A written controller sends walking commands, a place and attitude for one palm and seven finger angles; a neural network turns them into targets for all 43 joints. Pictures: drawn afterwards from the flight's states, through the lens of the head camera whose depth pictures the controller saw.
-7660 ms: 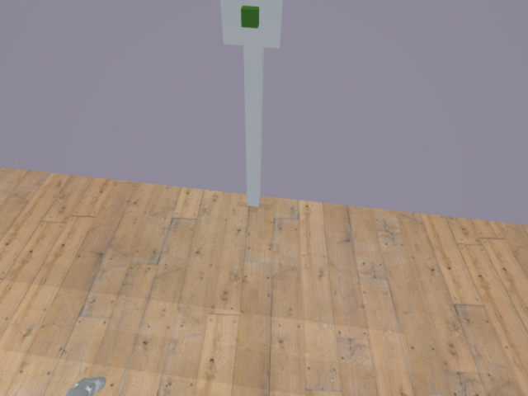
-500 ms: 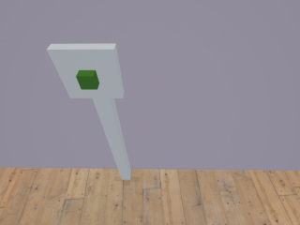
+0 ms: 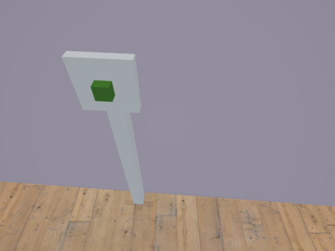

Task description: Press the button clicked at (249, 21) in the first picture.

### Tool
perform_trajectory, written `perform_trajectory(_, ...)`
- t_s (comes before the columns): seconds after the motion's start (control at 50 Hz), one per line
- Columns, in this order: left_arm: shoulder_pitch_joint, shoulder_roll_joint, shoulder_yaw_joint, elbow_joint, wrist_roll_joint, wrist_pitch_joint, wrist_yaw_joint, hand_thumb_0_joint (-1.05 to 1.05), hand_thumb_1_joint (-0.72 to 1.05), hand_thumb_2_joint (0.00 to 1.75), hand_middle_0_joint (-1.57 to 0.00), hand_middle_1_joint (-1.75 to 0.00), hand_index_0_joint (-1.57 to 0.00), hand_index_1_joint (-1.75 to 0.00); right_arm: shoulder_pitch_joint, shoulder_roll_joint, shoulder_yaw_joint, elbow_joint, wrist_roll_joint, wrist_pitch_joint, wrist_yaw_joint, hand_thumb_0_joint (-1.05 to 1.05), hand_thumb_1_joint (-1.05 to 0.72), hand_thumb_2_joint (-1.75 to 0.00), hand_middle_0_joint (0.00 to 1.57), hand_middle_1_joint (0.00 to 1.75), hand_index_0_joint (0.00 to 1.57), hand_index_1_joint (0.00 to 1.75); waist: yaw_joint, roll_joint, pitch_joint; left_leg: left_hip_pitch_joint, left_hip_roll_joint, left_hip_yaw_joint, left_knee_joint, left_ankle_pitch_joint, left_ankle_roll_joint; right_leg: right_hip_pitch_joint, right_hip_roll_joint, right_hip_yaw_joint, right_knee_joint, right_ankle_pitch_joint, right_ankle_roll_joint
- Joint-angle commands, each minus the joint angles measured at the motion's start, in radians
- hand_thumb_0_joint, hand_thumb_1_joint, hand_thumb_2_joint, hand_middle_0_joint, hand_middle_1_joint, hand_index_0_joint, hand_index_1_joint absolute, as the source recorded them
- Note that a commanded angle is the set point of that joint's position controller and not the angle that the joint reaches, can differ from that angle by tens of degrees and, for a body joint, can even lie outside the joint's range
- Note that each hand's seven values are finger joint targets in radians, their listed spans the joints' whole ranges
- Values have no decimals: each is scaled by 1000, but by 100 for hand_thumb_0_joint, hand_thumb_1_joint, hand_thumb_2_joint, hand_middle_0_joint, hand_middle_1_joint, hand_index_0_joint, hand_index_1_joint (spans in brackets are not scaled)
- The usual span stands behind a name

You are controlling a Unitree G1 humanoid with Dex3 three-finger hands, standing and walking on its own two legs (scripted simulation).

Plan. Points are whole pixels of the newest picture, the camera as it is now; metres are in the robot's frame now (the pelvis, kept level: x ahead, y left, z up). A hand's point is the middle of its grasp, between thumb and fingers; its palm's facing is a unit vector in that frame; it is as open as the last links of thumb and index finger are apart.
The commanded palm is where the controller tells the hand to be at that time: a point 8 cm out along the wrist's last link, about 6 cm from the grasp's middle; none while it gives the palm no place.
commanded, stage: look again from close up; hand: left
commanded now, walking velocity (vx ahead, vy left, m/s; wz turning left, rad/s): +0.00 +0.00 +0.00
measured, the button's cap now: (103, 90) +0.48 +0.21 +0.13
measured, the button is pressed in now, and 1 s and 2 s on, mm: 0 0 0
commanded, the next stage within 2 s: raise the hand and make a fist in 0.48 s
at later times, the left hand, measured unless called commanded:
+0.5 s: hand out of the picture +0.00 +0.22 -0.18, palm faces +0.01 -0.98 -0.20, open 7.4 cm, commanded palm none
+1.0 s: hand (87, 247) +0.14 +0.19 -0.04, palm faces -0.01 -1.00 +0.01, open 5.4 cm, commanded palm +0.11 +0.26 -0.02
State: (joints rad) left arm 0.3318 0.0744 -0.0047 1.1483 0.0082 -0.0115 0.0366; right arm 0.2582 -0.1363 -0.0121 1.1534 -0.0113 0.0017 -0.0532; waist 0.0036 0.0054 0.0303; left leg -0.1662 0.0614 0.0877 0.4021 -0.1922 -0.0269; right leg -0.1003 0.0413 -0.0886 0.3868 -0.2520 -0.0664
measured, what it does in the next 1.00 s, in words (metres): lowers itself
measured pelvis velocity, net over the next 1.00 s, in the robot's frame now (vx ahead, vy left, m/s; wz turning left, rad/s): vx -0.02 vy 0.02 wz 0.00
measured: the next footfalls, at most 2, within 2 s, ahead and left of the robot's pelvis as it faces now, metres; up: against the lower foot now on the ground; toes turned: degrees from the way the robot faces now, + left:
none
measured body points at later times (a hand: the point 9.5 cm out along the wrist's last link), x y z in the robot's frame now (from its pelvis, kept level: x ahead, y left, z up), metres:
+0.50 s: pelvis -0.01 +0.04 -0.01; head -0.01 +0.04 +0.44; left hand +0.00 +0.27 -0.16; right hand -0.03 -0.17 -0.17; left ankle -0.01 +0.13 -0.74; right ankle -0.02 -0.07 -0.74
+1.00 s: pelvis -0.02 +0.02 -0.06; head +0.01 +0.04 +0.39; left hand +0.14 +0.25 -0.04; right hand +0.22 -0.23 -0.07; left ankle -0.01 +0.13 -0.74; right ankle -0.02 -0.07 -0.74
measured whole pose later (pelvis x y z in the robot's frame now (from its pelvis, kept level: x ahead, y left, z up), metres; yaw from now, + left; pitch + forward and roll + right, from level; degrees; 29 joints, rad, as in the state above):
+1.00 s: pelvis -0.02 +0.02 -0.06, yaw +0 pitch +9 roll +0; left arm 0.58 0.18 0.12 0.03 -0.22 -0.45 -0.30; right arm 0.12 -0.25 -0.07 0.50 0.01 -0.22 0.00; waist 0.00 -0.07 -0.12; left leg -0.64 0.02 0.04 0.94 -0.45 0.01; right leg -0.62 -0.01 -0.08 0.95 -0.49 -0.05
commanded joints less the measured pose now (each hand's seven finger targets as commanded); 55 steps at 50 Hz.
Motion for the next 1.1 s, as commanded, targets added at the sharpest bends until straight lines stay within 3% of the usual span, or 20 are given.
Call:
perform_trajectory(0.0,127,181,28,-48,20,-57,43,0,90,90,-20,-30,-20,-30,35,-43,-6,-127,4,-17,24,0,-90,-90,20,30,20,30,-23,-89,13,-155,-3,-86,278,-160,30,-26,-278,238,-51,772,96)
perform_trajectory(0.06,49,172,25,-90,18,-56,25,0,90,90,-20,-30,-20,-30,73,-35,-1,-123,1,-16,34,0,-90,-90,20,30,20,30,-29,-58,-52,-117,-10,-60,252,-152,29,-52,-250,194,-54,411,-49)
perform_trajectory(0.1,23,171,22,-103,12,-46,22,0,90,90,-20,-30,-20,-30,109,-38,3,-117,-1,-21,33,0,-90,-90,20,30,20,30,-41,-82,-52,-36,-18,-59,139,-84,29,-111,-217,175,-34,217,-50)
perform_trajectory(0.16,23,137,16,-107,4,-29,16,0,90,90,-20,-30,-20,-30,128,-78,6,-116,-8,-30,29,0,-90,-90,20,30,20,30,-22,9,20,-51,46,-135,46,30,59,-179,-134,144,7,-2,-1)
perform_trajectory(0.22,31,146,13,-100,6,-13,10,0,90,90,-20,-30,-20,-30,101,-86,13,-116,-8,-30,24,0,-90,-90,20,30,20,30,5,108,66,-141,59,-185,-18,9,81,-122,-106,113,41,-17,13)
perform_trajectory(0.3,38,149,9,-102,7,-5,4,0,90,90,-20,-30,-20,-30,98,-96,15,-123,-7,-26,25,0,-90,-90,20,30,20,30,11,-11,111,-190,47,-192,-70,-144,82,-127,-107,120,22,-76,16)
perform_trajectory(0.54,41,152,7,-99,7,-8,0,0,90,90,-20,-30,-20,-30,110,-98,17,-95,-3,-38,24,0,-90,-90,20,30,20,30,12,9,28,-118,45,-183,-69,-30,91,-88,-126,106,33,19,25)
perform_trajectory(0.56,104,182,6,-66,14,-24,39,0,90,90,-20,-30,-20,-30,-13,-134,9,-163,10,-39,30,0,-90,-90,20,30,20,30,51,-41,93,-162,39,-120,134,68,51,-140,-182,164,-19,284,36)
perform_trajectory(0.58,-627,457,180,-1703,-200,-238,43,0,90,90,-23,-33,-23,-33,18,-311,-26,-520,51,-198,-9,0,-90,-90,20,30,20,30,-116,180,-478,178,-64,-116,30,160,56,-62,-76,77,72,256,28)
perform_trajectory(0.6,-191,397,154,-1483,-115,-180,84,0,90,90,-25,-36,-25,-36,-58,-199,27,-446,51,-299,-43,0,-90,-90,20,30,20,30,-4,308,-445,218,-19,-101,3,244,36,-98,-45,42,148,107,10)
perform_trajectory(0.62,-167,300,103,-1366,-139,-129,138,0,90,90,-28,-39,-28,-39,-55,-205,5,-368,48,-323,-48,0,-90,-90,20,30,20,30,-37,260,-365,103,-11,-116,-6,155,1,-144,-44,13,167,19,24)
perform_trajectory(0.64,156,43,-44,-1111,-136,-16,134,0,90,90,-31,-42,-31,-42,-29,-157,-1,-354,63,-319,-31,0,-90,-90,20,30,20,30,-39,168,-207,20,-5,-145,-22,84,18,-227,-52,1,161,-19,34)
perform_trajectory(0.66,28,44,-61,-1311,-189,-24,108,0,90,90,-34,-45,-34,-45,-46,-196,-6,-437,76,-327,-29,0,-90,-90,20,30,20,30,-40,135,-76,-64,-18,-162,-9,14,23,-228,-55,-12,148,-7,36)
perform_trajectory(0.72,116,95,12,-1221,-165,-148,51,0,90,90,-42,-54,-42,-54,-64,-237,-39,-517,42,-353,-22,0,-90,-90,20,30,20,30,-63,-94,-10,-193,-57,-150,121,-67,44,-346,-42,-23,139,-69,43)
perform_trajectory(0.78,401,37,54,-1033,-204,-311,-95,0,90,90,-50,-63,-50,-63,-107,-228,-72,-590,21,-330,13,0,-90,-90,20,30,20,30,24,-325,-46,-353,-64,-118,263,-33,28,-450,-25,-38,272,-84,45)
perform_trajectory(0.82,513,93,142,-1015,-237,-422,-225,0,90,90,-56,-69,-56,-69,-126,-231,-95,-646,24,-308,52,0,-90,-90,20,30,20,30,75,-247,-117,-390,-85,-87,332,29,11,-404,-33,-13,349,42,30)
perform_trajectory(0.86,467,196,224,-1097,-261,-522,-343,0,90,90,-61,-75,-61,-75,-173,-242,-105,-714,23,-291,71,0,-90,-90,20,30,20,30,68,-149,-200,-418,-94,-71,408,85,10,-376,-49,16,422,187,31)
perform_trajectory(0.92,413,294,313,-1301,-259,-525,-355,0,90,90,-69,-84,-69,-84,-180,-217,-98,-778,23,-255,66,0,-90,-90,20,30,20,30,97,73,-293,-432,-94,-45,437,109,29,-365,-51,54,475,216,28)
perform_trajectory(1.0,252,247,276,-1607,-299,-565,-271,0,90,90,-81,-96,-81,-96,-119,-177,-82,-805,22,-233,47,0,-90,-90,20,30,20,30,29,215,-363,-340,-70,-72,488,136,50,-441,-32,63,465,189,34)
perform_trajectory(1.08,68,212,170,-1600,-295,-649,-293,0,90,90,-92,-108,-92,-108,-84,-201,-59,-753,23,-253,18,0,-90,-90,20,30,20,30,-88,89,-239,-439,-55,-120,565,-36,63,-611,-23,88,444,14,47)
